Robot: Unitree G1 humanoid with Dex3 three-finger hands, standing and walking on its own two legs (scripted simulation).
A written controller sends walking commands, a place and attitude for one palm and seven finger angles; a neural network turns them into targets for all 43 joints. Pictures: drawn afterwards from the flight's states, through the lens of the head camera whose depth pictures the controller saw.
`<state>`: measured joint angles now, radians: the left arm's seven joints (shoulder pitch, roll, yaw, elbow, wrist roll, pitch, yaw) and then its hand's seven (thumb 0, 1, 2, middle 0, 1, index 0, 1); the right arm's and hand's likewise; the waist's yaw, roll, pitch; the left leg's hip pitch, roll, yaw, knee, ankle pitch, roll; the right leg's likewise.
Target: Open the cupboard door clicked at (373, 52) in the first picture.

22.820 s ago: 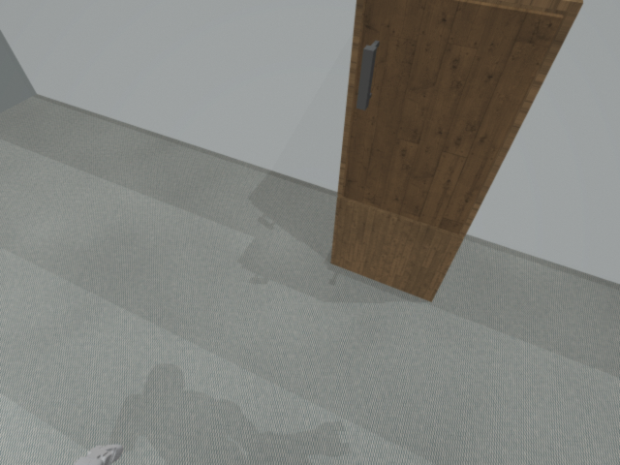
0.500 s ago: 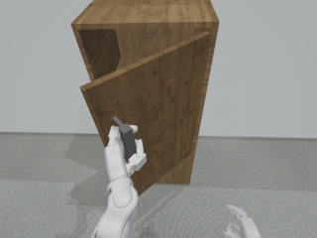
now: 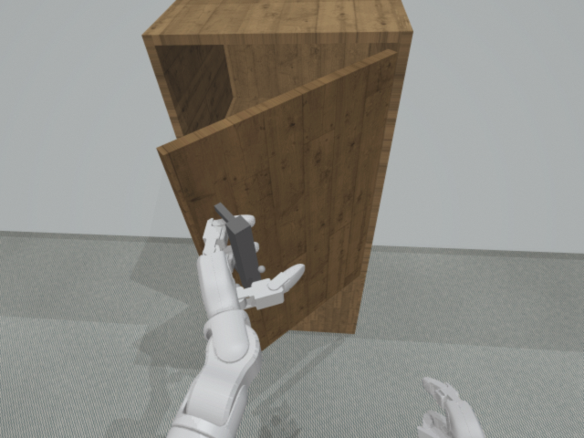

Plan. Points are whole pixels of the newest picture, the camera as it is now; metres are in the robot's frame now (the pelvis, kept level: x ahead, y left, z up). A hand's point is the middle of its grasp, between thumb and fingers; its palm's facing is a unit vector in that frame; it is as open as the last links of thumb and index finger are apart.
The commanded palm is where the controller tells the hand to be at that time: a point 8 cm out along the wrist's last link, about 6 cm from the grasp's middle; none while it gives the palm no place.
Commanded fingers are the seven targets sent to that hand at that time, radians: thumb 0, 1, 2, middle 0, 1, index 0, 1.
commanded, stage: open thumb and fingers to let go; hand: left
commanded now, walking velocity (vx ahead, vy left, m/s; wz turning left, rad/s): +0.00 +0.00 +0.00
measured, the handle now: (237, 249) +0.35 +0.10 +0.09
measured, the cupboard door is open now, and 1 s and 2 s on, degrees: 43 47 46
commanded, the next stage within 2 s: slide the hand sideways off the handle in 0.40 s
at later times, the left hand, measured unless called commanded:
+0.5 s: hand (261, 270) +0.31 +0.06 +0.09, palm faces +0.29 -0.96 -0.03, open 14.8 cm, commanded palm +0.27 +0.10 +0.08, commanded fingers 0.00 -0.50 0.30 -0.15 -0.30 -0.15 -0.30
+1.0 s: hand (259, 301) +0.27 +0.06 +0.09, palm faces -0.12 -0.99 +0.00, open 16.3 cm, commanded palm +0.24 +0.12 +0.08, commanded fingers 0.00 -0.50 0.30 -0.15 -0.30 -0.15 -0.30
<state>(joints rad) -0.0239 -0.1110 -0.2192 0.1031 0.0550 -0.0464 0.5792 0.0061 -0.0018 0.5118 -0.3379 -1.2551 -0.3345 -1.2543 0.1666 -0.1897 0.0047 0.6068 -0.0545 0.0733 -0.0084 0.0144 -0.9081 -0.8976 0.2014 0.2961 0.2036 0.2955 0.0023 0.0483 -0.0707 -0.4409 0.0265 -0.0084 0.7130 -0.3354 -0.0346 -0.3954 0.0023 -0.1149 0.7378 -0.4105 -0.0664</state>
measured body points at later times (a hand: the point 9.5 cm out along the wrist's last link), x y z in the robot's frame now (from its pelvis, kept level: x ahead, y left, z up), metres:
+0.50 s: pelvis -0.01 +0.02 +0.00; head +0.00 +0.00 +0.45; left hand +0.29 +0.11 +0.10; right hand +0.17 -0.19 -0.11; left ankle +0.02 +0.15 -0.71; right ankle -0.01 -0.07 -0.71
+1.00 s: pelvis -0.01 +0.03 +0.00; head -0.01 +0.01 +0.45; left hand +0.27 +0.11 +0.09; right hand +0.15 -0.19 -0.09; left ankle +0.02 +0.15 -0.71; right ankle -0.01 -0.07 -0.71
